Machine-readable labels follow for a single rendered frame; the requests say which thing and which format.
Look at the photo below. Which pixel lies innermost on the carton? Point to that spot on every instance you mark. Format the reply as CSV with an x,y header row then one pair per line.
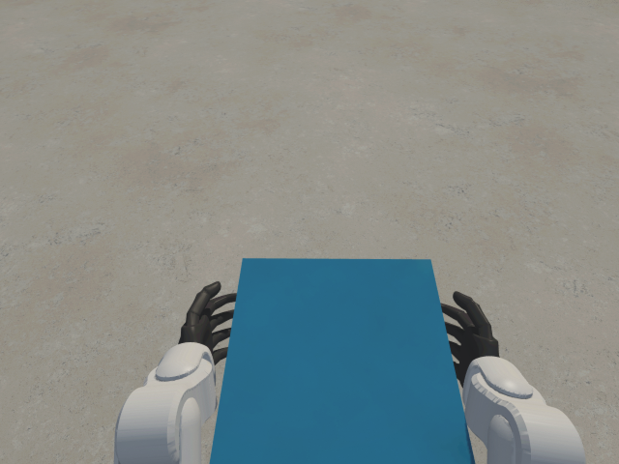
x,y
339,361

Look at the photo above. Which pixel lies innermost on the robot left forearm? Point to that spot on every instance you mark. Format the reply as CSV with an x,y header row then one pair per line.
x,y
160,423

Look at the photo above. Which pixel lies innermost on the robot left hand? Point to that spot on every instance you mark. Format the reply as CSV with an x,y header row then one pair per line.
x,y
200,324

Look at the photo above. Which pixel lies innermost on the robot right forearm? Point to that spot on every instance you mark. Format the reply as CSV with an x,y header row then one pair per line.
x,y
512,419

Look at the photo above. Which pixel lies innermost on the robot right hand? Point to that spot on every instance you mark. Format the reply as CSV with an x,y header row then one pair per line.
x,y
476,336

